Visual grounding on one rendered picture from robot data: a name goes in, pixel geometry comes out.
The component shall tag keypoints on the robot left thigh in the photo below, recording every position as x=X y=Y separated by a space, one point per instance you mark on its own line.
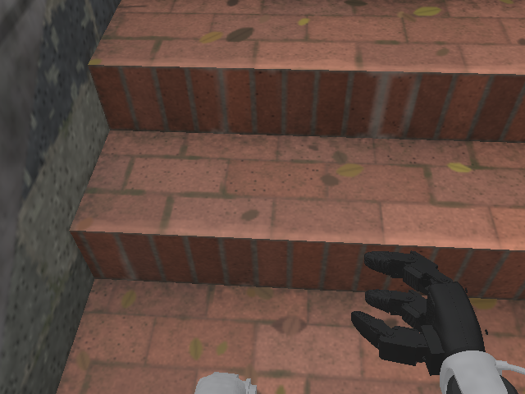
x=225 y=383

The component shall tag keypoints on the robot right hand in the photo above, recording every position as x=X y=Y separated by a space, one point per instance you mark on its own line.
x=442 y=325

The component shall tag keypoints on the robot right forearm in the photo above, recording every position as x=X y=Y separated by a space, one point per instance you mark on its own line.
x=473 y=372

